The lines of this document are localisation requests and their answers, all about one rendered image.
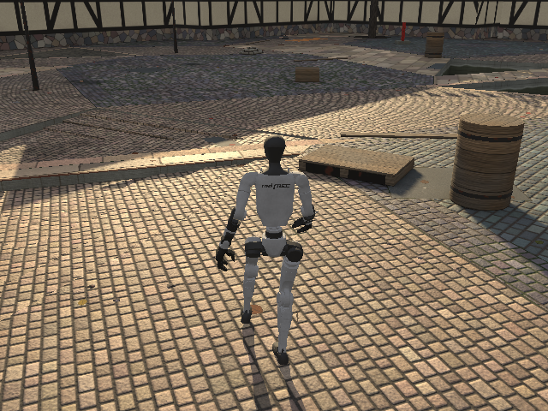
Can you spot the robot left forearm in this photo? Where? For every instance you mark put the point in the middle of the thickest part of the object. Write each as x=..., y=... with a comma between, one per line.
x=230, y=231

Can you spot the robot right hand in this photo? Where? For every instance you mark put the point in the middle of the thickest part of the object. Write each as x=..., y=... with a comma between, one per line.
x=298, y=223

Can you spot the robot left hand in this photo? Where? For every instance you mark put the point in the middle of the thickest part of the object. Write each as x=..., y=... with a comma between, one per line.
x=219, y=257

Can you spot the robot right forearm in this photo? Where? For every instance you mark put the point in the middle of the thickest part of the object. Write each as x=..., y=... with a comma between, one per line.
x=308, y=220

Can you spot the robot left upper arm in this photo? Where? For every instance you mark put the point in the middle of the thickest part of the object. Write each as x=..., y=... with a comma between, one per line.
x=243, y=193

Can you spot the robot right shin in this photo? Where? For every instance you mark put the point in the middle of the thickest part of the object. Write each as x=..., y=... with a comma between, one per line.
x=284, y=318

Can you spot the robot right foot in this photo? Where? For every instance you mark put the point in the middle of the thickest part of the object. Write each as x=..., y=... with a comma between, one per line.
x=282, y=358

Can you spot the robot right upper arm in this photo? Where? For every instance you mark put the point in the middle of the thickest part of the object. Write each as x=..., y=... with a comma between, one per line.
x=305, y=193

